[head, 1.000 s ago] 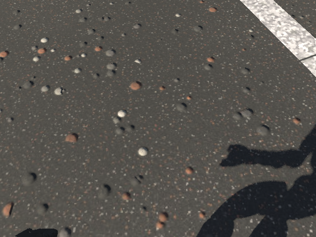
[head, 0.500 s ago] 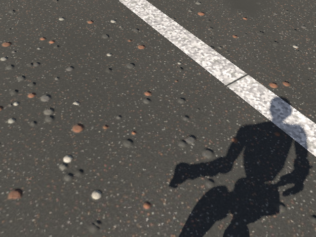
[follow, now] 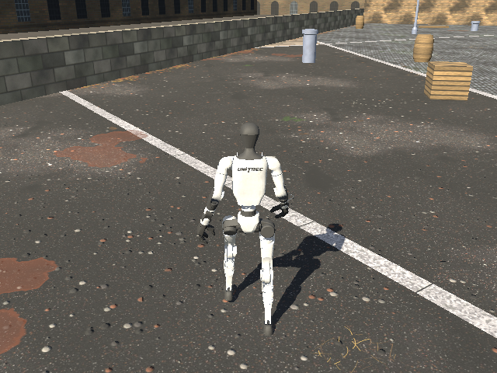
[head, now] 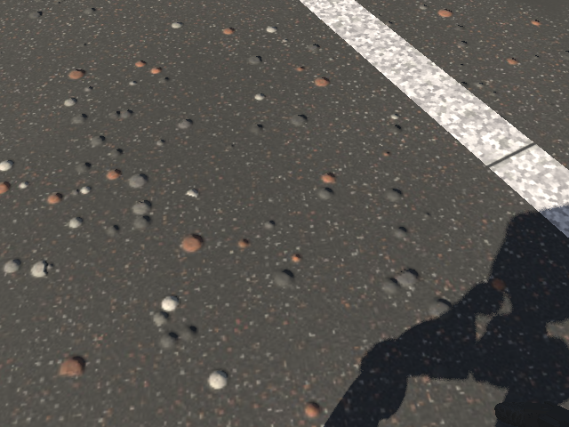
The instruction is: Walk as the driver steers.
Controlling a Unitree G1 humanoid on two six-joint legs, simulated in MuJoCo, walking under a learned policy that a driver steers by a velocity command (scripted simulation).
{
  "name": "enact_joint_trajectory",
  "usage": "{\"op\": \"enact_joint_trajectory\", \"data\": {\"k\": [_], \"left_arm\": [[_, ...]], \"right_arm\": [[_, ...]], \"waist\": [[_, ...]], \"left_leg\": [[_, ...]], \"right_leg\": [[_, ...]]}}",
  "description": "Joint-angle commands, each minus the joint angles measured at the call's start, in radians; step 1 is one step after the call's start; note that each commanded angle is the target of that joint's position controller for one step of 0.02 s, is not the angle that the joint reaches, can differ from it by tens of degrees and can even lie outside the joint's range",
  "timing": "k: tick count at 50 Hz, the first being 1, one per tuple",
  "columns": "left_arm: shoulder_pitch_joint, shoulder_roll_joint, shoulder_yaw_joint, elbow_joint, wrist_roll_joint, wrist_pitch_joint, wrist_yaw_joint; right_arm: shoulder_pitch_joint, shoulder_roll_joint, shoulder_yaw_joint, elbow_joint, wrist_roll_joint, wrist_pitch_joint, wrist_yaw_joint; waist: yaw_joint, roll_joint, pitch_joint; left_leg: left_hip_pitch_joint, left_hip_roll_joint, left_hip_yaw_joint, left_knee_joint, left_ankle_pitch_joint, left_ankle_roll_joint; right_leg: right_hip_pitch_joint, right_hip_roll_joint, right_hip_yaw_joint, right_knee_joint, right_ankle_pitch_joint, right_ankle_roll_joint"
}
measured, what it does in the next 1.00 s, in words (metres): walks ahead: left foot, then right foot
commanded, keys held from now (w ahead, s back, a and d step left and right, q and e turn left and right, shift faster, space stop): w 0.68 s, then w+q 0.32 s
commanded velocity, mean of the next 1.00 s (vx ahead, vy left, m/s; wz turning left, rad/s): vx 0.49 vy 0.00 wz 0.08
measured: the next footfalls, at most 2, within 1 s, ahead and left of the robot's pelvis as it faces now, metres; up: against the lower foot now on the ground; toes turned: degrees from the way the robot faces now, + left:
left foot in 0.08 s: +0.22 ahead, +0.13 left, +0.00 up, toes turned +1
right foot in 0.60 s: +0.51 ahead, -0.12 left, +0.00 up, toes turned -2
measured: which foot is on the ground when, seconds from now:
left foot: up 0.00-0.06, down 0.08-0.60, up 0.62-1.00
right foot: down 0.00-0.08, up 0.10-0.58, down 0.60-1.00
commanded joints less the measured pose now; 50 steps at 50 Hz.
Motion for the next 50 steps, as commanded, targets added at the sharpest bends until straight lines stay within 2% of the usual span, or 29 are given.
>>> {"op": "enact_joint_trajectory", "data": {"k": [1, 2, 3, 4, 5, 6, 7, 8, 9, 10, 12, 14, 16, 20, 25, 28, 29, 30, 31, 32, 33, 34, 35, 36, 37, 39, 41, 46, 50], "left_arm": [[-0.034, 0.195, 0.051, -0.042, -0.004, -0.007, 0.006], [-0.041, 0.203, 0.053, -0.040, -0.001, -0.001, 0.008], [-0.038, 0.189, 0.046, -0.037, 0.005, 0.005, 0.011], [-0.023, 0.151, 0.027, -0.052, 0.024, 0.007, 0.015], [0.122, 0.008, -0.013, -0.076, 0.013, -0.009, 0.006], [0.055, 0.097, 0.003, -0.055, -0.005, -0.030, 0.001], [-0.058, 0.162, 0.023, -0.088, -0.033, -0.039, -0.006], [-0.121, 0.156, 0.017, -0.104, -0.028, -0.046, -0.004], [-0.153, 0.143, 0.018, -0.107, -0.008, -0.046, -0.001], [-0.132, 0.132, 0.021, -0.099, 0.000, -0.038, -0.001], [-0.091, 0.095, 0.015, -0.078, 0.002, -0.017, -0.001], [-0.127, 0.081, 0.011, -0.088, 0.012, -0.003, 0.005], [-0.204, 0.076, 0.007, -0.111, 0.020, -0.006, 0.006], [-0.347, 0.049, -0.006, -0.140, 0.015, -0.026, -0.011], [-0.467, 0.065, -0.005, -0.184, 0.003, -0.038, -0.040], [-0.421, 0.098, 0.007, -0.179, 0.004, -0.041, -0.048], [-0.330, 0.123, 0.023, -0.155, 0.007, -0.042, -0.045], [-0.173, 0.173, 0.048, -0.109, 0.009, -0.040, -0.035], [-0.012, 0.266, 0.070, -0.087, 0.020, -0.034, -0.026], [0.016, 0.291, 0.074, -0.068, 0.016, -0.031, -0.034], [-0.009, 0.189, 0.047, -0.078, 0.008, -0.034, -0.035], [-0.087, 0.159, 0.034, -0.087, 0.009, -0.035, -0.032], [-0.151, 0.138, 0.026, -0.096, 0.018, -0.036, -0.032], [-0.193, 0.114, 0.021, -0.098, 0.025, -0.040, -0.032], [-0.215, 0.097, 0.017, -0.096, 0.034, -0.046, -0.031], [-0.222, 0.096, 0.020, -0.078, 0.032, -0.061, -0.029], [-0.213, 0.113, 0.027, -0.056, 0.037, -0.069, -0.023], [-0.211, 0.132, 0.030, -0.025, 0.034, -0.063, -0.006], [-0.138, 0.156, 0.038, 0.019, 0.022, -0.043, 0.003]], "right_arm": [[-0.060, -0.102, -0.028, -0.089, 0.001, -0.018, 0.003], [0.006, -0.125, -0.040, -0.075, -0.003, -0.016, -0.004], [0.149, -0.159, -0.061, -0.035, -0.003, -0.011, -0.015], [0.320, -0.207, -0.077, -0.003, -0.006, -0.004, -0.026], [0.397, -0.312, -0.096, 0.021, -0.024, -0.002, -0.023], [0.390, -0.206, -0.069, 0.018, -0.011, -0.003, -0.021], [0.308, -0.171, -0.055, 0.015, -0.009, -0.003, -0.026], [0.243, -0.156, -0.050, 0.005, -0.013, -0.002, -0.029], [0.196, -0.135, -0.045, 0.004, -0.022, -0.003, -0.027], [0.167, -0.114, -0.038, -0.001, -0.035, -0.008, -0.027], [0.147, -0.105, -0.038, 0.006, -0.028, -0.020, -0.026], [0.153, -0.118, -0.042, 0.025, -0.020, -0.031, -0.027], [0.176, -0.134, -0.047, 0.042, -0.019, -0.032, -0.034], [0.226, -0.160, -0.052, 0.067, -0.009, -0.019, -0.046], [0.314, -0.184, -0.060, 0.117, 0.004, 0.008, -0.051], [0.308, -0.200, -0.067, 0.129, 0.006, 0.026, -0.057], [0.288, -0.200, -0.065, 0.128, 0.005, 0.032, -0.059], [0.295, -0.166, -0.051, 0.124, -0.004, 0.036, -0.062], [0.345, -0.092, -0.021, 0.095, -0.036, 0.028, -0.063], [0.435, -0.011, 0.002, 0.089, -0.016, 0.007, -0.055], [0.335, -0.132, -0.025, 0.090, 0.012, -0.010, -0.049], [0.239, -0.165, -0.036, 0.057, 0.027, -0.019, -0.046], [0.205, -0.152, -0.033, 0.056, 0.018, -0.019, -0.050], [0.201, -0.139, -0.036, 0.057, 0.007, -0.014, -0.050], [0.226, -0.126, -0.037, 0.066, 0.007, -0.002, -0.048], [0.255, -0.091, -0.034, 0.082, 0.012, 0.021, -0.050], [0.220, -0.080, -0.034, 0.069, 0.010, 0.034, -0.054], [0.104, -0.057, -0.028, 0.033, 0.000, 0.024, -0.038], [-0.023, -0.032, -0.015, -0.027, -0.001, 0.021, -0.015]], "waist": [[-0.066, -0.143, 0.058], [-0.109, -0.148, 0.002], [-0.181, -0.135, -0.096], [-0.251, -0.076, -0.235], [-0.178, 0.247, -0.414], [-0.216, 0.212, -0.412], [-0.205, 0.147, -0.225], [-0.177, 0.050, -0.138], [-0.148, 0.013, -0.072], [-0.110, 0.038, -0.060], [-0.078, 0.052, -0.054], [-0.071, 0.037, -0.013], [-0.088, 0.017, 0.019], [-0.140, 0.001, 0.043], [-0.176, 0.005, 0.060], [-0.132, 0.032, 0.022], [-0.074, 0.032, -0.035], [-0.006, 0.014, -0.150], [0.022, -0.150, -0.323], [-0.026, -0.366, -0.411], [0.016, -0.227, -0.317], [0.003, -0.174, -0.183], [-0.025, -0.097, -0.116], [-0.053, -0.097, -0.072], [-0.079, -0.122, -0.067], [-0.098, -0.121, -0.051], [-0.097, -0.103, -0.011], [-0.063, -0.089, 0.028], [-0.008, -0.062, 0.070]], "left_leg": [[0.095, -0.028, 0.014, -0.040, -0.033, 0.046], [0.201, -0.057, 0.041, -0.046, -0.059, 0.069], [0.401, -0.083, 0.066, -0.050, -0.063, 0.098], [0.705, 0.044, -0.068, -0.004, -0.070, 0.148], [1.030, 0.314, -0.596, -0.127, -0.377, 0.319], [0.996, 0.320, -0.778, -0.289, -0.528, 0.305], [0.862, 0.298, -0.628, -0.303, -0.517, 0.259], [0.720, 0.263, -0.511, -0.313, -0.413, 0.239], [0.593, 0.224, -0.419, -0.334, -0.303, 0.234], [0.510, 0.193, -0.357, -0.361, -0.233, 0.228], [0.430, 0.172, -0.288, -0.414, -0.170, 0.247], [0.384, 0.168, -0.227, -0.456, -0.129, 0.259], [0.395, 0.161, -0.185, -0.477, -0.093, 0.258], [0.416, 0.122, -0.083, -0.477, -0.044, 0.216], [0.573, 0.186, -0.095, -0.416, -0.029, 0.198], [0.658, 0.210, -0.102, -0.315, 0.148, 0.169], [0.653, 0.179, -0.070, -0.195, 0.309, 0.148], [0.577, 0.122, -0.026, 0.008, 0.349, 0.116], [0.323, 0.041, 0.022, 0.362, 0.036, 0.068], [-0.014, -0.123, -0.042, 0.621, -0.567, 0.024], [-0.127, -0.063, -0.132, 0.710, -0.559, 0.036], [-0.167, -0.013, -0.101, 0.697, -0.459, 0.050], [-0.134, 0.031, -0.085, 0.658, -0.374, 0.045], [-0.094, 0.061, -0.089, 0.602, -0.313, 0.037], [-0.034, 0.082, -0.099, 0.580, -0.273, 0.030], [0.000, 0.080, -0.102, 0.554, -0.239, 0.013], [-0.049, 0.075, -0.123, 0.497, -0.171, -0.004], [-0.049, 0.050, -0.076, 0.209, 0.091, -0.012], [-0.081, 0.040, -0.020, 0.072, 0.109, 0.014]], "right_leg": [[-0.079, -0.268, 0.109, 0.007, 0.522, -0.144], [-0.068, -0.250, 0.085, 0.107, 0.710, -0.128], [-0.110, -0.206, 0.046, 0.289, 0.839, -0.102], [-0.296, -0.164, 0.024, 0.567, 0.647, -0.068], [-0.658, 0.026, 0.012, 0.978, -0.009, 0.005], [-0.759, 0.024, 0.142, 1.092, -0.211, -0.003], [-0.849, -0.033, 0.112, 1.126, -0.149, -0.015], [-0.830, -0.084, 0.078, 1.087, -0.065, -0.024], [-0.801, -0.116, 0.065, 1.024, -0.005, -0.022], [-0.736, -0.146, 0.075, 0.986, 0.042, -0.022], [-0.678, -0.156, 0.063, 0.942, 0.070, -0.008], [-0.707, -0.166, 0.054, 0.869, 0.118, 0.014], [-0.758, -0.173, 0.052, 0.755, 0.230, 0.032], [-0.710, -0.133, 0.009, 0.483, 0.436, 0.037], [-0.718, -0.103, 0.011, 0.336, 0.409, 0.008], [-0.633, -0.071, -0.011, 0.294, 0.285, -0.034], [-0.500, -0.039, -0.043, 0.264, 0.275, -0.058], [-0.261, -0.043, -0.041, 0.275, 0.285, -0.091], [0.080, -0.267, 0.224, 0.329, 0.311, -0.181], [0.295, -0.408, 0.679, 0.153, 0.013, -0.306], [0.234, -0.383, 0.668, 0.086, -0.121, -0.264], [0.107, -0.353, 0.528, 0.071, -0.062, -0.227], [-0.017, -0.321, 0.417, 0.052, 0.060, -0.213], [-0.109, -0.290, 0.336, 0.024, 0.147, -0.207], [-0.166, -0.267, 0.274, -0.005, 0.197, -0.197], [-0.225, -0.253, 0.177, -0.051, 0.279, -0.201], [-0.241, -0.253, 0.101, -0.081, 0.350, -0.203], [-0.215, -0.212, -0.078, -0.109, 0.423, -0.160], [-0.096, -0.254, -0.134, -0.087, 0.469, -0.151]]}}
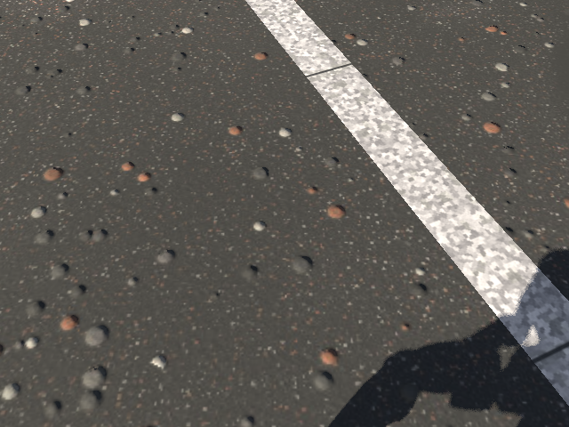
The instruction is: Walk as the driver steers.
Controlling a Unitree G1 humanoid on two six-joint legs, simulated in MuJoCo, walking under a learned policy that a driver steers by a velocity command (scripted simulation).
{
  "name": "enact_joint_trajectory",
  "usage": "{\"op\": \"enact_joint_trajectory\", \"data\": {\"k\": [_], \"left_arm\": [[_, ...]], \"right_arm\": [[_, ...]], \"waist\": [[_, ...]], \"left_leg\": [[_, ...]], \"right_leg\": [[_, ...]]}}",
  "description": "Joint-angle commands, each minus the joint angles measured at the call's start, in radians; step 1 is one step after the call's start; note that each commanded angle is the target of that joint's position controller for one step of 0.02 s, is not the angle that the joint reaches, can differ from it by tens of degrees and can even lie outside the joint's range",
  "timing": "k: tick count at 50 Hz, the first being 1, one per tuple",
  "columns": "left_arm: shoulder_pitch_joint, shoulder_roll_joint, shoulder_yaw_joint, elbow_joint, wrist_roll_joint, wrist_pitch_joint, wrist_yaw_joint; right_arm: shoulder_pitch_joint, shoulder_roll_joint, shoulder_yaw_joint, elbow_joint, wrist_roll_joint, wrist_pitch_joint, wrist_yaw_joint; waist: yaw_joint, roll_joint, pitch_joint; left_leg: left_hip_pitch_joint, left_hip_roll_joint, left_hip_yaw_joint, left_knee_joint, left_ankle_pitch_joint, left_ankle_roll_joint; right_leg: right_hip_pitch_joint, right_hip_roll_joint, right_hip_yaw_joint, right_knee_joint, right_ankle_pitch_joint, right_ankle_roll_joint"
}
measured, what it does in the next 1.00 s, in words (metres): walks ahead, turning left: left foot, then right foot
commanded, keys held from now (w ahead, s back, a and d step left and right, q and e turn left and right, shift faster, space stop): w+q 0.18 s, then s+q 0.40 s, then w+q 0.42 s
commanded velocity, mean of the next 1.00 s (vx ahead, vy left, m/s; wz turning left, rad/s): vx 0.23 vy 0.00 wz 0.56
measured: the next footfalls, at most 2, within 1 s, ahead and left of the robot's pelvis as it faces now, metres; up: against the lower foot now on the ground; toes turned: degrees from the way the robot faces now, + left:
left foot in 0.16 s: +0.27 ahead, +0.12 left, +0.00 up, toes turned +7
right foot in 0.62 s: +0.46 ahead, -0.02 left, +0.00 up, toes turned +29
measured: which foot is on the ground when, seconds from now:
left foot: up 0.00-0.14, down 0.16-0.62, up 0.64-1.00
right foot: down 0.00-0.16, up 0.18-0.60, down 0.62-1.00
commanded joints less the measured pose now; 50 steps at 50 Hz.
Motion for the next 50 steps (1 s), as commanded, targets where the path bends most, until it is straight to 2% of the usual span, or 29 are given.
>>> {"op": "enact_joint_trajectory", "data": {"k": [1, 3, 5, 6, 7, 8, 9, 10, 11, 12, 13, 14, 15, 18, 22, 26, 28, 29, 30, 31, 32, 33, 34, 35, 37, 38, 41, 45, 50], "left_arm": [[0.015, 0.174, 0.044, -0.027, -0.012, 0.007, 0.010], [0.016, 0.187, 0.049, -0.020, -0.020, 0.027, 0.014], [-0.007, 0.214, 0.058, -0.029, -0.023, 0.044, 0.025], [-0.016, 0.226, 0.062, -0.034, -0.023, 0.053, 0.031], [-0.035, 0.228, 0.062, -0.041, -0.025, 0.061, 0.037], [-0.032, 0.206, 0.050, -0.057, -0.016, 0.055, 0.041], [0.069, 0.053, 0.003, -0.106, 0.017, 0.027, 0.021], [-0.007, 0.118, 0.008, -0.117, -0.010, -0.015, 0.004], [-0.104, 0.170, 0.022, -0.150, -0.043, -0.035, -0.005], [-0.123, 0.163, 0.018, -0.157, -0.035, -0.041, 0.000], [-0.125, 0.166, 0.024, -0.148, -0.008, -0.035, 0.012], [-0.110, 0.176, 0.031, -0.149, 0.004, -0.020, 0.018], [-0.098, 0.168, 0.031, -0.153, 0.005, -0.003, 0.020], [-0.078, 0.117, 0.016, -0.157, 0.006, 0.029, 0.031], [-0.151, 0.112, 0.010, -0.174, 0.000, 0.044, 0.029], [-0.224, 0.125, 0.014, -0.197, -0.001, 0.051, 0.020], [-0.216, 0.143, 0.022, -0.197, 0.001, 0.047, 0.017], [-0.197, 0.149, 0.027, -0.192, 0.001, 0.043, 0.014], [-0.171, 0.154, 0.032, -0.189, -0.001, 0.035, 0.011], [-0.161, 0.195, 0.042, -0.198, 0.007, 0.034, 0.015], [-0.202, 0.239, 0.048, -0.216, 0.023, 0.051, 0.023], [-0.130, 0.225, 0.053, -0.193, 0.028, 0.065, 0.023], [-0.144, 0.175, 0.041, -0.212, 0.016, 0.064, 0.023], [-0.164, 0.144, 0.035, -0.214, 0.008, 0.067, 0.027], [-0.187, 0.147, 0.034, -0.214, -0.008, 0.070, 0.037], [-0.172, 0.154, 0.036, -0.210, -0.004, 0.069, 0.042], [-0.120, 0.170, 0.047, -0.199, -0.006, 0.059, 0.046], [-0.129, 0.210, 0.067, -0.195, -0.019, 0.045, 0.030], [-0.145, 0.226, 0.077, -0.177, -0.042, 0.046, -0.001]], "right_arm": [[-0.138, -0.037, -0.001, -0.119, 0.000, -0.016, 0.020], [-0.156, -0.046, -0.005, -0.148, 0.001, -0.015, 0.033], [-0.111, -0.075, -0.020, -0.158, 0.001, -0.010, 0.041], [-0.035, -0.102, -0.037, -0.147, 0.001, -0.005, 0.040], [0.105, -0.145, -0.063, -0.117, 0.004, -0.003, 0.032], [0.272, -0.215, -0.096, -0.081, 0.005, 0.006, 0.012], [0.267, -0.316, -0.112, -0.081, 0.011, 0.006, 0.000], [0.267, -0.258, -0.091, -0.120, -0.004, -0.006, 0.000], [0.206, -0.211, -0.075, -0.130, -0.020, -0.015, 0.000], [0.137, -0.184, -0.069, -0.141, -0.018, -0.020, -0.001], [0.076, -0.163, -0.065, -0.153, -0.010, -0.016, -0.004], [0.045, -0.141, -0.057, -0.166, -0.015, -0.011, -0.012], [0.037, -0.142, -0.056, -0.171, -0.020, -0.007, -0.015], [0.044, -0.190, -0.072, -0.158, -0.017, 0.007, -0.033], [0.041, -0.193, -0.073, -0.156, 0.004, 0.059, -0.068], [0.043, -0.176, -0.067, -0.157, -0.003, 0.090, -0.089], [0.030, -0.167, -0.064, -0.164, -0.005, 0.095, -0.094], [0.016, -0.165, -0.063, -0.169, -0.001, 0.095, -0.095], [0.000, -0.166, -0.061, -0.177, 0.004, 0.094, -0.091], [0.025, -0.133, -0.050, -0.187, -0.008, 0.091, -0.081], [0.155, -0.089, -0.041, -0.171, -0.020, 0.087, -0.073], [0.188, -0.147, -0.050, -0.173, -0.014, 0.082, -0.066], [0.159, -0.205, -0.068, -0.155, -0.003, 0.081, -0.064], [0.107, -0.211, -0.074, -0.150, 0.000, 0.088, -0.064], [0.088, -0.177, -0.067, -0.155, -0.009, 0.093, -0.060], [0.080, -0.151, -0.060, -0.160, -0.007, 0.087, -0.052], [0.025, -0.113, -0.046, -0.186, -0.002, 0.064, -0.039], [0.016, -0.094, -0.036, -0.192, -0.006, 0.048, -0.023], [0.074, -0.104, -0.040, -0.167, -0.001, 0.047, -0.008]], "waist": [[0.025, -0.071, 0.075], [0.014, -0.082, 0.071], [-0.031, -0.119, 0.014], [-0.077, -0.136, -0.038], [-0.158, -0.123, -0.112], [-0.236, -0.049, -0.205], [-0.121, 0.215, -0.280], [-0.171, 0.130, -0.404], [-0.181, 0.071, -0.277], [-0.137, -0.021, -0.185], [-0.098, -0.075, -0.122], [-0.067, -0.065, -0.106], [-0.050, -0.052, -0.102], [-0.032, -0.015, -0.126], [-0.059, 0.043, -0.193], [-0.083, 0.076, -0.167], [-0.076, 0.094, -0.149], [-0.063, 0.103, -0.143], [-0.042, 0.096, -0.165], [-0.053, 0.009, -0.205], [-0.138, -0.236, -0.209], [-0.114, -0.346, -0.235], [-0.090, -0.231, -0.176], [-0.078, -0.172, -0.123], [-0.076, -0.184, -0.076], [-0.066, -0.197, -0.069], [-0.024, -0.205, -0.072], [-0.028, -0.202, -0.072], [-0.063, -0.190, -0.058]], "left_leg": [[-0.032, -0.006, 0.043, -0.077, -0.001, 0.023], [-0.038, -0.023, 0.074, -0.101, -0.088, 0.049], [0.067, -0.081, 0.135, -0.096, -0.192, 0.086], [0.170, -0.119, 0.159, -0.088, -0.238, 0.110], [0.367, -0.158, 0.164, -0.134, -0.209, 0.144], [0.673, -0.097, 0.023, -0.172, -0.189, 0.195], [1.025, 0.164, -0.522, -0.229, -0.314, 0.377], [1.089, 0.256, -0.793, -0.365, -0.247, 0.445], [0.991, 0.230, -0.608, -0.361, 0.010, 0.390], [0.840, 0.182, -0.443, -0.330, 0.267, 0.352], [0.705, 0.140, -0.337, -0.326, 0.402, 0.318], [0.603, 0.117, -0.282, -0.344, 0.477, 0.303], [0.540, 0.100, -0.260, -0.356, 0.524, 0.298], [0.458, 0.046, -0.182, -0.339, 0.637, 0.276], [0.440, -0.018, -0.161, -0.278, 0.538, 0.184], [0.493, 0.009, -0.279, -0.216, 0.455, 0.157], [0.557, 0.027, -0.359, -0.175, 0.436, 0.154], [0.578, 0.014, -0.380, -0.148, 0.395, 0.141], [0.558, -0.015, -0.391, -0.128, 0.239, 0.121], [0.464, -0.072, -0.354, -0.039, -0.066, 0.089], [0.272, -0.230, -0.208, 0.134, -0.674, 0.033], [0.123, -0.228, -0.127, 0.339, -0.794, -0.006], [0.068, -0.168, -0.129, 0.438, -0.685, -0.023], [0.035, -0.136, -0.100, 0.462, -0.589, -0.036], [0.024, -0.100, -0.046, 0.474, -0.508, -0.060], [0.042, -0.094, -0.009, 0.456, -0.481, -0.063], [0.039, -0.063, 0.030, 0.344, -0.457, -0.056], [0.151, -0.026, 0.054, 0.155, -0.424, -0.022], [0.343, -0.044, 0.120, -0.071, -0.371, 0.030]], "right_leg": [[0.007, -0.312, 0.043, -0.044, 0.399, -0.112], [0.080, -0.335, 0.025, 0.018, 0.533, -0.099], [0.111, -0.336, -0.004, 0.145, 0.862, -0.076], [0.107, -0.329, -0.017, 0.264, 1.003, -0.064], [0.039, -0.300, -0.038, 0.454, 1.018, -0.040], [-0.179, -0.258, -0.038, 0.734, 0.778, -0.001], [-0.650, -0.045, 0.015, 1.097, -0.197, 0.066], [-0.770, 0.007, 0.246, 1.247, -0.370, 0.069], [-0.818, -0.049, 0.279, 1.242, -0.298, 0.056], [-0.784, -0.089, 0.266, 1.172, -0.234, 0.055], [-0.742, -0.117, 0.250, 1.098, -0.207, 0.069], [-0.676, -0.131, 0.249, 1.061, -0.184, 0.080], [-0.635, -0.128, 0.246, 1.023, -0.170, 0.094], [-0.596, -0.084, 0.216, 0.846, -0.094, 0.135], [-0.509, -0.025, 0.217, 0.620, 0.117, 0.152], [-0.512, -0.016, 0.264, 0.503, 0.101, 0.148], [-0.523, -0.026, 0.294, 0.416, 0.070, 0.127], [-0.496, -0.031, 0.294, 0.332, 0.109, 0.110], [-0.394, -0.045, 0.284, 0.225, 0.243, 0.087], [-0.235, -0.177, 0.379, 0.207, 0.426, 0.030], [-0.075, -0.372, 0.588, 0.210, 0.645, -0.102], [-0.045, -0.491, 0.821, 0.133, 0.371, -0.233], [-0.082, -0.436, 0.767, 0.106, 0.077, -0.216], [-0.129, -0.367, 0.651, 0.091, -0.127, -0.161], [-0.193, -0.308, 0.542, 0.053, -0.208, -0.121], [-0.217, -0.282, 0.483, 0.030, -0.212, -0.113], [-0.187, -0.295, 0.417, -0.008, -0.227, -0.130], [-0.236, -0.329, 0.337, -0.036, -0.200, -0.141], [-0.301, -0.346, 0.243, 0.005, -0.223, -0.119]]}}
Over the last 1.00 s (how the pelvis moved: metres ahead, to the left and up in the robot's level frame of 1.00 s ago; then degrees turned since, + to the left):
0.55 -0.03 0.01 7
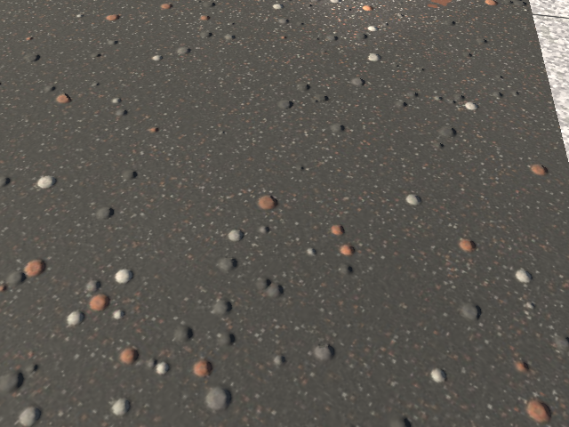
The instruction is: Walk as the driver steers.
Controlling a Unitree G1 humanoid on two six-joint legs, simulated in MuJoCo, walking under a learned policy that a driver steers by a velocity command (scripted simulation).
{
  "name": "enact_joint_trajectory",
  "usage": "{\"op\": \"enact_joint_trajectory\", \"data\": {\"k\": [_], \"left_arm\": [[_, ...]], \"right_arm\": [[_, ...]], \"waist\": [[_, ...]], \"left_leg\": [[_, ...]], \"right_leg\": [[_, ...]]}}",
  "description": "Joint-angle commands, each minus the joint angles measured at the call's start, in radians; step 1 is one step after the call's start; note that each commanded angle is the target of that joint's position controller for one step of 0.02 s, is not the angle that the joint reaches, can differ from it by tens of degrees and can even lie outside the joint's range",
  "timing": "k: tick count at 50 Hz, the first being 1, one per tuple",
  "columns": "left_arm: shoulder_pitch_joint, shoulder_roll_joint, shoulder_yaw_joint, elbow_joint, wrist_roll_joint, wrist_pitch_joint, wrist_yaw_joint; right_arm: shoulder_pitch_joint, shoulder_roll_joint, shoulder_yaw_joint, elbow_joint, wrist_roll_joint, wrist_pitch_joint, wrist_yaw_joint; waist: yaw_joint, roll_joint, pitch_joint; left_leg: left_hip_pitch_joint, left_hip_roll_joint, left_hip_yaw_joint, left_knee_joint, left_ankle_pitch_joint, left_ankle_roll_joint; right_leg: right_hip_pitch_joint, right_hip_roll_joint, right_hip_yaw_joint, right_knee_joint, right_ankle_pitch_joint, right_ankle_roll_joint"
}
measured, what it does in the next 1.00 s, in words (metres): walks ahead: left foot, then right foot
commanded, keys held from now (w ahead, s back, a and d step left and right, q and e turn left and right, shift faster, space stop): w+q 0.08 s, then w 0.28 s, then w+e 0.64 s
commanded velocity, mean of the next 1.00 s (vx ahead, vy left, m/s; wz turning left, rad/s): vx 0.47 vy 0.00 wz -0.06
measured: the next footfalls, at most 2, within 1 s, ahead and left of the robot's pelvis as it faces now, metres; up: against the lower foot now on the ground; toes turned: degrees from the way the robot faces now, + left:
left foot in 0.06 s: +0.06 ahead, +0.13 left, +0.00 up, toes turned +5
right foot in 0.56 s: +0.46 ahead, -0.01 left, +0.00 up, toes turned +5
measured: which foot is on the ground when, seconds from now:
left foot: up 0.00-0.04, down 0.06-0.56, up 0.58-1.00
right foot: down 0.00-0.06, up 0.08-0.54, down 0.56-1.00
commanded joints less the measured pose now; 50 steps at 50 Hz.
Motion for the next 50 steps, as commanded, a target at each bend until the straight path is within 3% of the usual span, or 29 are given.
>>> {"op": "enact_joint_trajectory", "data": {"k": [1, 2, 3, 4, 5, 6, 7, 9, 10, 14, 17, 22, 25, 26, 27, 28, 29, 30, 31, 32, 33, 34, 37, 39, 42, 44, 47, 49, 50], "left_arm": [[-0.097, 0.170, 0.045, -0.067, -0.016, -0.010, -0.012], [-0.092, 0.143, 0.037, -0.061, -0.010, -0.007, -0.013], [-0.089, 0.086, 0.020, -0.060, 0.006, -0.006, -0.016], [-0.129, 0.003, -0.008, -0.094, 0.042, -0.013, -0.025], [-0.164, 0.037, -0.002, -0.151, 0.020, -0.039, -0.024], [-0.188, 0.109, 0.014, -0.146, -0.013, -0.062, -0.027], [-0.171, 0.125, 0.019, -0.132, -0.015, -0.074, -0.033], [-0.155, 0.115, 0.020, -0.098, 0.025, -0.079, -0.034], [-0.157, 0.105, 0.020, -0.091, 0.026, -0.076, -0.039], [-0.219, 0.040, -0.003, -0.094, 0.018, -0.060, -0.046], [-0.319, 0.012, -0.018, -0.118, 0.006, -0.061, -0.058], [-0.411, 0.009, -0.029, -0.147, -0.006, -0.071, -0.087], [-0.338, 0.046, -0.013, -0.135, 0.003, -0.071, -0.092], [-0.253, 0.075, 0.001, -0.115, 0.004, -0.066, -0.086], [-0.108, 0.109, 0.019, -0.079, 0.003, -0.060, -0.077], [0.059, 0.152, 0.032, -0.051, 0.006, -0.050, -0.064], [0.145, 0.233, 0.052, -0.038, 0.006, -0.053, -0.066], [0.148, 0.137, 0.033, -0.025, -0.010, -0.045, -0.059], [0.071, 0.128, 0.027, -0.039, -0.005, -0.039, -0.046], [0.013, 0.114, 0.022, -0.056, 0.002, -0.039, -0.039], [-0.030, 0.099, 0.016, -0.064, 0.009, -0.041, -0.038], [-0.049, 0.087, 0.011, -0.074, 0.022, -0.045, -0.034], [-0.063, 0.087, 0.013, -0.081, 0.007, -0.045, -0.025], [-0.045, 0.117, 0.023, -0.077, 0.004, -0.045, -0.015], [0.010, 0.136, 0.030, -0.063, -0.006, -0.032, -0.003], [0.059, 0.141, 0.032, -0.050, -0.013, -0.020, 0.002], [0.082, 0.131, 0.032, -0.047, -0.016, -0.008, 0.006], [0.068, 0.116, 0.029, -0.055, -0.007, -0.004, 0.005], [0.075, 0.074, 0.015, -0.060, -0.001, -0.006, 0.001]], "right_arm": [[0.047, -0.083, -0.029, -0.042, 0.002, -0.016, 0.006], [0.112, -0.088, -0.036, -0.009, 0.003, -0.016, 0.004], [0.210, -0.117, -0.052, 0.028, 0.011, -0.017, -0.003], [0.314, -0.218, -0.075, 0.031, 0.008, -0.025, -0.015], [0.280, -0.287, -0.077, -0.011, -0.009, -0.052, -0.003], [0.248, -0.206, -0.058, -0.016, -0.013, -0.075, 0.003], [0.210, -0.154, -0.039, -0.018, -0.014, -0.089, 0.003], [0.157, -0.123, -0.025, -0.025, -0.010, -0.089, -0.001], [0.158, -0.117, -0.021, -0.025, -0.013, -0.088, -0.007], [0.201, -0.118, -0.020, 0.014, -0.011, -0.088, -0.029], [0.240, -0.117, -0.019, 0.050, -0.010, -0.087, -0.039], [0.273, -0.127, -0.023, 0.106, -0.006, -0.085, -0.039], [0.254, -0.150, -0.030, 0.120, -0.011, -0.076, -0.047], [0.246, -0.160, -0.032, 0.118, -0.017, -0.068, -0.052], [0.217, -0.166, -0.031, 0.112, -0.021, -0.060, -0.055], [0.209, -0.156, -0.024, 0.088, -0.037, -0.062, -0.060], [0.345, -0.021, 0.016, 0.071, -0.046, -0.079, -0.037], [0.274, -0.096, 0.007, 0.079, -0.027, -0.113, -0.023], [0.148, -0.141, -0.006, 0.029, 0.018, -0.138, -0.011], [0.075, -0.135, 0.002, 0.008, 0.017, -0.157, -0.013], [0.038, -0.126, -0.002, 0.001, -0.004, -0.162, -0.019], [0.053, -0.126, -0.008, -0.002, -0.019, -0.157, -0.023], [0.085, -0.086, -0.001, -0.007, -0.034, -0.129, -0.027], [0.010, -0.059, 0.012, -0.038, -0.041, -0.122, -0.032], [-0.130, -0.033, 0.023, -0.068, -0.034, -0.131, -0.026], [-0.178, -0.048, 0.018, -0.081, -0.018, -0.136, -0.019], [-0.187, -0.094, -0.002, -0.090, -0.005, -0.144, -0.011], [-0.107, -0.117, -0.021, -0.072, -0.002, -0.152, -0.010], [-0.018, -0.144, -0.035, -0.059, -0.011, -0.156, -0.016]], "waist": [[-0.068, -0.117, -0.012], [-0.091, -0.085, -0.016], [-0.122, 0.004, -0.025], [-0.148, 0.271, -0.016], [-0.131, 0.301, 0.017], [-0.134, 0.196, 0.068], [-0.106, 0.174, 0.091], [-0.079, 0.117, 0.072], [-0.074, 0.119, 0.058], [-0.086, 0.091, 0.042], [-0.119, 0.110, 0.079], [-0.138, 0.100, 0.141], [-0.085, 0.128, 0.057], [-0.043, 0.145, -0.012], [0.039, 0.132, -0.098], [0.103, 0.069, -0.215], [0.026, -0.209, -0.374], [0.074, -0.156, -0.415], [0.069, -0.128, -0.222], [0.042, -0.013, -0.124], [0.002, 0.048, -0.033], [-0.038, 0.022, -0.018], [-0.081, -0.032, 0.009], [-0.062, -0.041, 0.034], [0.000, -0.048, 0.034], [0.022, -0.061, 0.017], [0.008, -0.082, 0.003], [-0.047, -0.099, -0.014], [-0.092, -0.084, -0.068]], "left_leg": [[0.166, -0.033, 0.071, -0.157, 0.061, 0.042], [0.261, -0.064, 0.089, -0.190, 0.047, 0.056], [0.389, -0.052, 0.019, -0.248, -0.014, 0.087], [0.511, 0.183, -0.378, -0.387, -0.125, 0.182], [0.510, 0.308, -0.790, -0.555, -0.405, 0.342], [0.493, 0.311, -0.740, -0.579, -0.394, 0.336], [0.486, 0.275, -0.630, -0.550, -0.262, 0.301], [0.448, 0.193, -0.445, -0.526, 0.017, 0.237], [0.438, 0.169, -0.385, -0.530, 0.151, 0.219], [0.434, 0.117, -0.218, -0.536, 0.452, 0.182], [0.390, 0.095, -0.162, -0.561, 0.427, 0.158], [0.468, 0.152, -0.124, -0.562, 0.448, 0.158], [0.576, 0.165, -0.076, -0.418, 0.907, 0.127], [0.605, 0.158, -0.056, -0.302, 1.110, 0.113], [0.556, 0.129, -0.014, -0.109, 1.203, 0.084], [0.312, 0.112, -0.010, 0.159, 0.974, 0.057], [-0.138, -0.101, -0.036, 0.610, 0.116, -0.036], [-0.250, -0.130, -0.172, 0.724, -0.177, -0.024], [-0.339, -0.068, -0.180, 0.715, -0.124, -0.010], [-0.314, -0.024, -0.164, 0.636, -0.058, 0.003], [-0.280, 0.000, -0.142, 0.549, -0.026, -0.001], [-0.212, 0.023, -0.143, 0.500, -0.002, -0.007], [-0.151, 0.043, -0.111, 0.357, 0.007, -0.051], [-0.133, 0.034, -0.082, 0.211, 0.104, -0.077], [-0.034, -0.020, -0.070, -0.046, 0.358, -0.090], [0.006, -0.048, -0.084, -0.127, 0.417, -0.096], [0.035, -0.050, -0.128, -0.210, 0.344, -0.073], [0.148, -0.049, -0.113, -0.256, 0.272, -0.030], [0.295, -0.004, -0.135, -0.275, 0.236, 0.009]], "right_leg": [[-0.076, -0.222, 0.147, -0.129, -0.314, -0.157], [-0.129, -0.193, 0.106, -0.050, -0.349, -0.135], [-0.219, -0.135, 0.028, 0.145, -0.345, -0.092], [-0.464, -0.023, -0.061, 0.594, -0.381, -0.005], [-0.732, 0.075, 0.090, 0.760, -0.398, -0.005], [-0.779, 0.003, 0.160, 0.807, -0.305, -0.031], [-0.782, -0.026, 0.160, 0.778, -0.188, -0.044], [-0.686, -0.053, 0.154, 0.679, -0.053, -0.028], [-0.641, -0.049, 0.143, 0.645, 0.004, -0.018], [-0.568, -0.011, 0.104, 0.459, 0.181, 0.020], [-0.490, 0.018, 0.079, 0.286, 0.299, 0.018], [-0.469, 0.034, 0.058, 0.141, 0.309, -0.040], [-0.355, 0.095, 0.018, 0.140, 0.186, -0.103], [-0.257, 0.133, -0.001, 0.157, 0.137, -0.128], [-0.057, 0.153, -0.009, 0.131, 0.174, -0.159], [0.283, 0.030, 0.164, 0.181, 0.202, -0.213], [0.684, -0.253, 0.738, 0.136, 0.000, -0.436], [0.706, -0.264, 0.916, -0.021, -0.122, -0.425], [0.562, -0.238, 0.767, -0.059, -0.137, -0.368], [0.390, -0.196, 0.660, -0.086, -0.068, -0.336], [0.234, -0.156, 0.581, -0.110, 0.051, -0.319], [0.135, -0.126, 0.529, -0.132, 0.133, -0.318], [-0.029, -0.088, 0.446, -0.175, 0.213, -0.329], [-0.111, -0.056, 0.386, -0.186, 0.226, -0.313], [-0.162, 0.000, 0.339, -0.155, 0.151, -0.250], [-0.124, -0.015, 0.380, -0.123, 0.090, -0.232], [-0.020, -0.053, 0.483, -0.027, -0.004, -0.199], [-0.012, -0.047, 0.513, 0.068, -0.010, -0.167], [-0.050, -0.001, 0.477, 0.193, -0.015, -0.133]]}}
Over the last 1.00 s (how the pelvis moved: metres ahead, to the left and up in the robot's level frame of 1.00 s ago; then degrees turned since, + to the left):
0.34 0.08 0.00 36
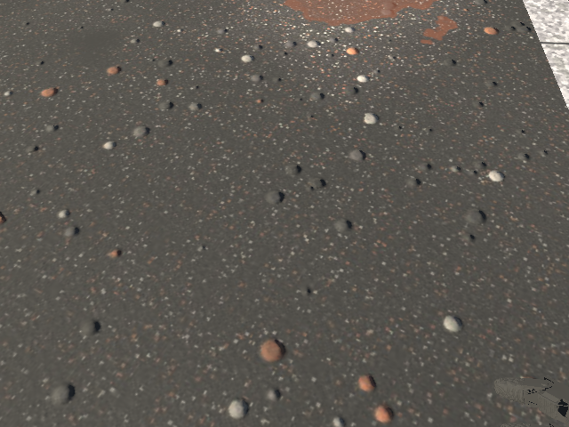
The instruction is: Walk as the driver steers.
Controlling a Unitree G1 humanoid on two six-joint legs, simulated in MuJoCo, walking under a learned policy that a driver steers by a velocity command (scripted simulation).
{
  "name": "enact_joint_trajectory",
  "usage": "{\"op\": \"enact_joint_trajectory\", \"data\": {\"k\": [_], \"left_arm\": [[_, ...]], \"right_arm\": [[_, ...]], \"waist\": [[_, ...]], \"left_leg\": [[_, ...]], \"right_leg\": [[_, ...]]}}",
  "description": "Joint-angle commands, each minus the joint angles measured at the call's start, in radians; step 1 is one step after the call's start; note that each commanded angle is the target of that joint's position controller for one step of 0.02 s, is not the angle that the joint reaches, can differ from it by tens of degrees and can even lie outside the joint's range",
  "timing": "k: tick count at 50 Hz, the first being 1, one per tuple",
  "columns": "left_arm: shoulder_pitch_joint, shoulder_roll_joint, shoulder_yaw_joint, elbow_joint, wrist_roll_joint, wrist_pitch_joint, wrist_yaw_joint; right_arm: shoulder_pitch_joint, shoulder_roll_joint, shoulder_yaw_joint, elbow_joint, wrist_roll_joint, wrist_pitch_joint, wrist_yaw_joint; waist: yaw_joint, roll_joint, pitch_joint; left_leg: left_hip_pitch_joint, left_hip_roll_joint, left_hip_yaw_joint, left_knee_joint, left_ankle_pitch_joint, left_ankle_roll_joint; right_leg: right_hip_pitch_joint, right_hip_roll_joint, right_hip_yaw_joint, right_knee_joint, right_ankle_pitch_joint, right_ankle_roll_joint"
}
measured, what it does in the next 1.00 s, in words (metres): walks ahead, turning right: left foot, then right foot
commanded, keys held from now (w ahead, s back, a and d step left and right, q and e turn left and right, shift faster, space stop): w+e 0.82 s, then w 0.18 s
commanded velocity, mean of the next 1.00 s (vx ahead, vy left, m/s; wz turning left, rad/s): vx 0.50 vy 0.00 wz -0.55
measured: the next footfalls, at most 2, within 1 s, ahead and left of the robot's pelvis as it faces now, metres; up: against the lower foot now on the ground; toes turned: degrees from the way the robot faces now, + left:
left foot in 0.02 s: +0.17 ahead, +0.13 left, +0.00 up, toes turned -5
right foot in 0.54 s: +0.40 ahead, -0.18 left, +0.00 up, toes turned -22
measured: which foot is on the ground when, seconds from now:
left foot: up 0.00-0.00, down 0.02-0.54, up 0.56-0.98, down 1.00-1.00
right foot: down 0.00-0.02, up 0.04-0.52, down 0.54-1.00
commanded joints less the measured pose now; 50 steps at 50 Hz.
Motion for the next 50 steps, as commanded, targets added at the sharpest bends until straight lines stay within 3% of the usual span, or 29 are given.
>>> {"op": "enact_joint_trajectory", "data": {"k": [1, 2, 3, 4, 5, 6, 8, 12, 17, 20, 22, 24, 25, 26, 27, 28, 29, 30, 31, 32, 33, 35, 37, 41, 45, 48, 49, 50], "left_arm": [[-0.023, 0.012, -0.009, -0.085, 0.026, -0.014, -0.005], [0.088, -0.008, -0.021, -0.127, -0.010, -0.027, -0.007], [0.067, 0.101, -0.001, -0.101, -0.024, -0.025, -0.001], [-0.035, 0.145, 0.013, -0.111, -0.014, -0.018, 0.000], [-0.079, 0.134, 0.014, -0.118, -0.001, -0.012, 0.001], [-0.107, 0.125, 0.018, -0.130, 0.007, -0.009, -0.001], [-0.104, 0.089, 0.017, -0.136, -0.001, 0.002, -0.013], [-0.167, 0.047, 0.006, -0.167, 0.006, 0.014, -0.019], [-0.294, 0.025, -0.008, -0.195, 0.006, 0.002, -0.047], [-0.375, 0.024, -0.012, -0.227, 0.002, -0.001, -0.063], [-0.399, 0.037, -0.007, -0.245, 0.002, 0.000, -0.072], [-0.354, 0.072, 0.011, -0.248, 0.009, 0.006, -0.074], [-0.261, 0.105, 0.030, -0.229, 0.010, 0.010, -0.070], [-0.090, 0.155, 0.061, -0.184, 0.007, 0.016, -0.059], [0.060, 0.234, 0.089, -0.150, 0.000, 0.027, -0.036], [-0.009, 0.329, 0.092, -0.180, -0.008, 0.013, -0.034], [0.022, 0.232, 0.067, -0.190, 0.002, 0.001, -0.039], [-0.007, 0.182, 0.051, -0.175, 0.009, -0.012, -0.039], [-0.068, 0.158, 0.041, -0.175, 0.010, -0.021, -0.040], [-0.128, 0.126, 0.031, -0.182, 0.012, -0.024, -0.037], [-0.160, 0.120, 0.025, -0.195, 0.024, -0.024, -0.033], [-0.173, 0.128, 0.028, -0.186, 0.024, -0.029, -0.024], [-0.148, 0.146, 0.033, -0.166, 0.019, -0.030, -0.011], [-0.088, 0.163, 0.039, -0.129, 0.007, -0.020, 0.004], [-0.010, 0.145, 0.031, -0.079, 0.001, -0.018, 0.006], [0.004, 0.148, 0.032, -0.058, 0.009, -0.011, 0.006], [-0.006, 0.144, 0.031, -0.056, 0.009, -0.007, 0.005], [-0.010, 0.119, 0.021, -0.059, 0.013, -0.007, 0.001]], "right_arm": [[0.286, -0.218, -0.086, -0.018, -0.014, -0.018, -0.017], [0.350, -0.295, -0.104, 0.021, -0.025, -0.001, -0.009], [0.315, -0.202, -0.088, 0.005, -0.012, 0.001, -0.003], [0.279, -0.145, -0.072, -0.001, -0.010, 0.006, -0.006], [0.232, -0.124, -0.062, -0.002, -0.017, 0.009, -0.006], [0.199, -0.101, -0.055, 0.007, -0.020, 0.011, -0.006], [0.181, -0.086, -0.051, 0.021, -0.021, 0.006, -0.008], [0.199, -0.122, -0.068, 0.061, -0.014, -0.001, -0.010], [0.216, -0.164, -0.079, 0.101, -0.006, 0.013, -0.017], [0.254, -0.187, -0.086, 0.130, 0.006, 0.025, -0.018], [0.263, -0.203, -0.092, 0.143, 0.016, 0.036, -0.017], [0.258, -0.236, -0.102, 0.145, 0.025, 0.048, -0.023], [0.252, -0.248, -0.106, 0.144, 0.029, 0.055, -0.027], [0.242, -0.236, -0.100, 0.139, 0.031, 0.058, -0.031], [0.267, -0.175, -0.075, 0.118, -0.001, 0.052, -0.032], [0.328, -0.065, -0.034, 0.048, -0.021, 0.024, -0.019], [0.223, -0.165, -0.052, 0.041, 0.012, -0.014, -0.003], [0.147, -0.182, -0.054, 0.016, 0.042, -0.028, 0.003], [0.142, -0.165, -0.050, 0.020, 0.026, -0.033, -0.004], [0.141, -0.171, -0.056, 0.030, -0.005, -0.028, -0.011], [0.163, -0.171, -0.059, 0.034, -0.016, -0.017, -0.011], [0.182, -0.152, -0.056, 0.038, -0.021, 0.001, -0.009], [0.130, -0.121, -0.046, 0.024, -0.026, 0.012, -0.011], [-0.031, -0.074, -0.025, -0.013, -0.020, 0.008, 0.001], [-0.098, -0.097, -0.029, -0.028, -0.002, -0.006, 0.022], [-0.072, -0.125, -0.044, -0.030, -0.002, -0.012, 0.027], [-0.022, -0.133, -0.051, -0.018, -0.005, -0.015, 0.023], [0.072, -0.160, -0.067, 0.003, -0.012, -0.018, 0.017]], "waist": [[-0.185, 0.033, -0.233], [-0.129, 0.361, -0.310], [-0.155, 0.222, -0.227], [-0.178, 0.127, -0.120], [-0.162, 0.060, -0.066], [-0.145, 0.067, -0.025], [-0.120, 0.106, 0.005], [-0.121, 0.058, 0.021], [-0.160, 0.033, 0.044], [-0.181, 0.027, 0.073], [-0.172, 0.033, 0.076], [-0.126, 0.068, 0.022], [-0.067, 0.073, -0.036], [0.026, 0.049, -0.124], [0.071, -0.085, -0.215], [-0.049, -0.323, -0.343], [0.036, -0.180, -0.386], [0.030, -0.142, -0.235], [-0.026, -0.039, -0.137], [-0.062, -0.035, -0.096], [-0.095, -0.055, -0.068], [-0.119, -0.068, -0.051], [-0.109, -0.054, -0.026], [-0.045, -0.084, -0.001], [-0.010, -0.106, 0.006], [-0.032, -0.140, 0.012], [-0.063, -0.147, -0.001], [-0.111, -0.132, -0.063]], "left_leg": [[0.572, 0.233, -0.196, -0.028, -0.144, 0.120], [0.781, 0.435, -0.686, -0.144, -0.417, 0.286], [0.719, 0.414, -0.724, -0.192, -0.606, 0.274], [0.626, 0.362, -0.539, -0.189, -0.537, 0.229], [0.524, 0.312, -0.397, -0.196, -0.373, 0.205], [0.456, 0.273, -0.301, -0.213, -0.258, 0.199], [0.369, 0.230, -0.164, -0.262, -0.142, 0.190], [0.383, 0.246, -0.030, -0.309, 0.016, 0.222], [0.419, 0.231, 0.134, -0.317, 0.094, 0.196], [0.473, 0.249, 0.185, -0.307, 0.118, 0.180], [0.526, 0.264, 0.217, -0.264, 0.238, 0.165], [0.556, 0.262, 0.260, -0.132, 0.584, 0.144], [0.545, 0.250, 0.283, 0.010, 0.726, 0.131], [0.445, 0.216, 0.312, 0.221, 0.712, 0.101], [0.168, 0.167, 0.308, 0.540, 0.263, 0.056], [-0.244, -0.057, 0.177, 0.901, -0.541, -0.001], [-0.350, -0.015, -0.010, 0.955, -0.510, 0.017], [-0.390, 0.025, 0.006, 0.911, -0.426, 0.037], [-0.338, 0.068, 0.008, 0.805, -0.349, 0.039], [-0.267, 0.096, 0.008, 0.714, -0.311, 0.029], [-0.205, 0.107, 0.006, 0.686, -0.281, 0.020], [-0.153, 0.104, 0.024, 0.610, -0.268, -0.010], [-0.149, 0.088, 0.045, 0.499, -0.183, -0.036], [-0.063, 0.025, 0.055, 0.187, 0.098, -0.042], [-0.026, 0.013, 0.035, 0.060, 0.157, -0.013], [-0.002, 0.008, 0.042, 0.022, 0.023, 0.036], [0.067, -0.005, 0.065, -0.009, -0.004, 0.059], [0.214, 0.000, 0.069, -0.028, 0.004, 0.095]], "right_leg": [[-0.268, -0.098, 0.056, 0.371, -0.001, -0.050], [-0.598, -0.015, -0.068, 0.670, -0.229, -0.007], [-0.702, -0.095, -0.045, 0.796, -0.156, 0.010], [-0.719, -0.125, -0.060, 0.826, -0.061, 0.016], [-0.683, -0.155, -0.078, 0.804, 0.011, 0.025], [-0.663, -0.179, -0.076, 0.754, 0.058, 0.031], [-0.596, -0.207, -0.101, 0.707, 0.102, 0.036], [-0.640, -0.221, -0.114, 0.572, 0.192, 0.058], [-0.591, -0.211, -0.174, 0.304, 0.404, 0.044], [-0.572, -0.200, -0.215, 0.205, 0.399, 0.016], [-0.549, -0.181, -0.245, 0.162, 0.330, -0.014], [-0.428, -0.118, -0.303, 0.146, 0.228, -0.057], [-0.298, -0.076, -0.328, 0.127, 0.203, -0.085], [-0.048, -0.039, -0.325, 0.066, 0.269, -0.126], [0.268, -0.184, -0.087, 0.058, 0.283, -0.189], [0.548, -0.441, 0.539, -0.096, 0.080, -0.409], [0.540, -0.451, 0.594, -0.198, -0.026, -0.385], [0.422, -0.416, 0.445, -0.203, 0.025, -0.335], [0.254, -0.370, 0.330, -0.204, 0.144, -0.296], [0.134, -0.332, 0.244, -0.210, 0.261, -0.273], [0.042, -0.309, 0.205, -0.235, 0.337, -0.272], [-0.058, -0.294, 0.157, -0.256, 0.458, -0.285], [-0.122, -0.260, 0.093, -0.265, 0.495, -0.271], [-0.180, -0.192, 0.034, -0.246, 0.386, -0.203], [-0.089, -0.244, 0.093, -0.197, 0.297, -0.181], [0.010, -0.289, 0.152, -0.125, 0.368, -0.161], [0.019, -0.278, 0.148, -0.078, 0.450, -0.147], [0.010, -0.227, 0.113, 0.043, 0.562, -0.122]]}}
Over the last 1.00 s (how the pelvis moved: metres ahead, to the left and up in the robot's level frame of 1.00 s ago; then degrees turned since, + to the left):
0.53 0.10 -0.02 -9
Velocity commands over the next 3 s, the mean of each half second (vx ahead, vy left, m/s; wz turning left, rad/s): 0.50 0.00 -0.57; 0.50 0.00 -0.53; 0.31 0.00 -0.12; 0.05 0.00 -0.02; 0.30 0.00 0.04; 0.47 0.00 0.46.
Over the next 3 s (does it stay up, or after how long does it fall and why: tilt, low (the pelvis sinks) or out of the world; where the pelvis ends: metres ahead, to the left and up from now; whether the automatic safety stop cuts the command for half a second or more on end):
stays up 1.13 -0.46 0.02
